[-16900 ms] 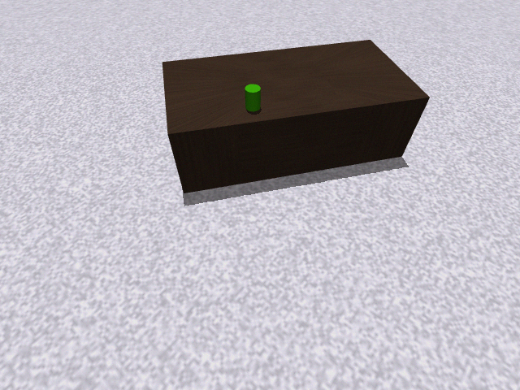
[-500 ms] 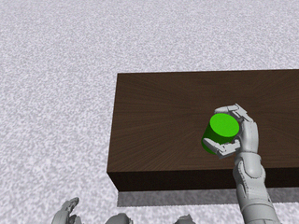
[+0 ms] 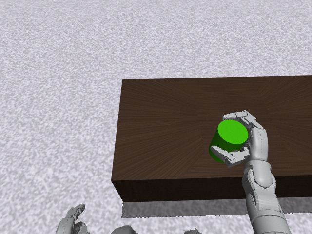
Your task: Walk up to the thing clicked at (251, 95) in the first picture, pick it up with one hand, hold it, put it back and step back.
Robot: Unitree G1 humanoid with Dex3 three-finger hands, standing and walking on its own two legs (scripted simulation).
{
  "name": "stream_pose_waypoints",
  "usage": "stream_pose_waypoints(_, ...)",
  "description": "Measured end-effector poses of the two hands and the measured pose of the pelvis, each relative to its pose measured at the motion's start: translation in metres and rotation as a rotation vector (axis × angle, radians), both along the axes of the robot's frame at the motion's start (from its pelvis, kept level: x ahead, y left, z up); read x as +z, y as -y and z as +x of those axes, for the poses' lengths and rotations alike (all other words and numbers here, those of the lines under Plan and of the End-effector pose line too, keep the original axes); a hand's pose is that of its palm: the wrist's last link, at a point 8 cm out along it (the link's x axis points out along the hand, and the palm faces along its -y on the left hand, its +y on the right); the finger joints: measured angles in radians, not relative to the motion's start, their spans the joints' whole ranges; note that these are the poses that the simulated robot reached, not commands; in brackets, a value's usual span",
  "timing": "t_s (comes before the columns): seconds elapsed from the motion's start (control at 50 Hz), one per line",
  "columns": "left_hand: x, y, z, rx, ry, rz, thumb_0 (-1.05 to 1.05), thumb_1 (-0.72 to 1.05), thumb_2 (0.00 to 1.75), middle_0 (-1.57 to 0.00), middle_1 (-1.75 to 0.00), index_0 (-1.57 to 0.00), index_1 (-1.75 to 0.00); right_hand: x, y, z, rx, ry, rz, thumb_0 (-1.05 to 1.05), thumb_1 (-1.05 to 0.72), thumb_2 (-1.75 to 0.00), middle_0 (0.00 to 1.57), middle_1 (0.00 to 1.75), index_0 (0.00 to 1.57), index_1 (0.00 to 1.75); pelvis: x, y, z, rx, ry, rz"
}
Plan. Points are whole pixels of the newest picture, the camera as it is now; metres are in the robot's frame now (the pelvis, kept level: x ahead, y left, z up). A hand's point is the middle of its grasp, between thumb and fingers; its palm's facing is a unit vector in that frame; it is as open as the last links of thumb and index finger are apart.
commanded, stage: hold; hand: right
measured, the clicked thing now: (226, 142) +0.33 -0.17 +0.04
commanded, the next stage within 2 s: crouch in 1.84 s
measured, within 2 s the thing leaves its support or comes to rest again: neither
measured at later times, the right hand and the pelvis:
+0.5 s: hand (227, 138) +0.33 -0.17 +0.05, palm faces +0.15 +0.99 -0.01, open 10.3 cm; pelvis +0.01 +0.00 +0.00, yaw +0 degrees
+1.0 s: hand (229, 142) +0.32 -0.17 +0.05, palm faces +0.14 +0.99 -0.01, open 10.3 cm; pelvis +0.00 +0.00 +0.00, yaw +0 degrees
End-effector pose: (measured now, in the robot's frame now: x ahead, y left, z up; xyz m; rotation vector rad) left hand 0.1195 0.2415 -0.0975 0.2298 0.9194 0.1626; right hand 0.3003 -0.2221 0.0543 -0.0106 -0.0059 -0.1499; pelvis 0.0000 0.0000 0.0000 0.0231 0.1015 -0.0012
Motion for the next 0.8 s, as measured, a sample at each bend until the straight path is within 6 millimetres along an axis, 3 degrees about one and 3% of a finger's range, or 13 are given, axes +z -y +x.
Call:
stream_pose_waypoints(0.3,0.0,-0.002,0.003,0.002,-0.004,0.003,0.01,0.92,0.89,-0.2,-0.29,-0.2,-0.28,0.005,0.0,0.004,-0.005,0.011,-0.006,-0.01,0.49,-1.11,0.76,1.11,0.74,1.1,0.001,-0.002,0.005,-0.004,0.002,-0.001)
stream_pose_waypoints(0.44,0.001,-0.003,0.003,0.004,-0.005,0.002,0.01,0.92,0.89,-0.2,-0.29,-0.2,-0.28,-0.002,-0.005,0.004,0.008,-0.017,0.003,-0.01,0.49,-1.11,0.76,1.11,0.74,1.1,0.002,-0.002,0.006,-0.002,-0.002,-0.001)
stream_pose_waypoints(0.8,0.001,0.001,0.005,-0.01,0.016,0.001,0.01,0.92,0.89,-0.2,-0.29,-0.2,-0.29,-0.002,0.001,-0.009,-0.009,0.001,0.004,-0.01,0.49,-1.11,0.76,1.11,0.74,1.1,0.0,-0.001,0.001,-0.003,0.007,0.0)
